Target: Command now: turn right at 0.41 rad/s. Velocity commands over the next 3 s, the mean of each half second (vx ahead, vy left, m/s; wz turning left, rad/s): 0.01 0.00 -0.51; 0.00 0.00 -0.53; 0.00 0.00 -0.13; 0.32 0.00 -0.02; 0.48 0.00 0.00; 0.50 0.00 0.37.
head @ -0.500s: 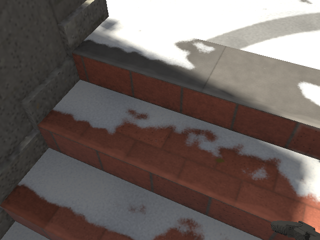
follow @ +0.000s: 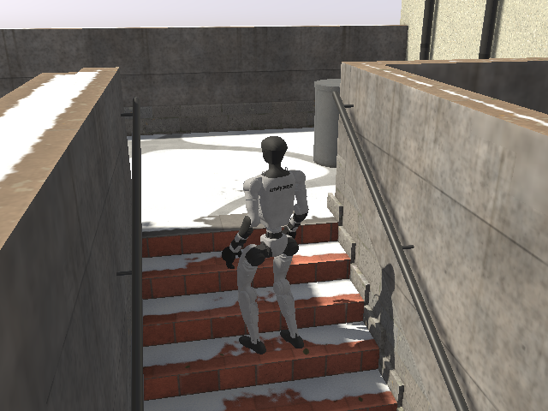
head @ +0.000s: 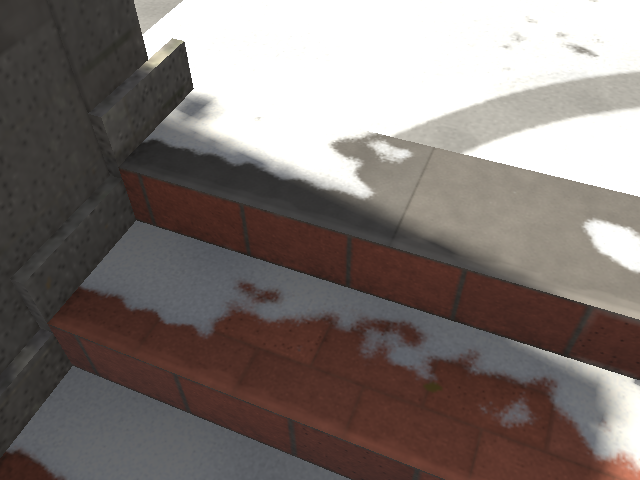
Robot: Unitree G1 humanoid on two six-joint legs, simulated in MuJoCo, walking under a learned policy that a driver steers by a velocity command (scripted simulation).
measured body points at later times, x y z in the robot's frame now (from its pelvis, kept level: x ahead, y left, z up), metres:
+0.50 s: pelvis -0.03 +0.02 -0.01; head +0.01 +0.03 +0.44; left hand +0.20 +0.23 -0.11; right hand +0.09 -0.25 -0.09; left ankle +0.01 +0.10 -0.74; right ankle -0.09 -0.09 -0.69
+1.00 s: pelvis -0.08 +0.00 -0.02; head -0.08 -0.03 +0.43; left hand +0.18 +0.12 -0.10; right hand -0.11 -0.28 -0.14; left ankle -0.03 +0.12 -0.65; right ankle -0.11 -0.08 -0.73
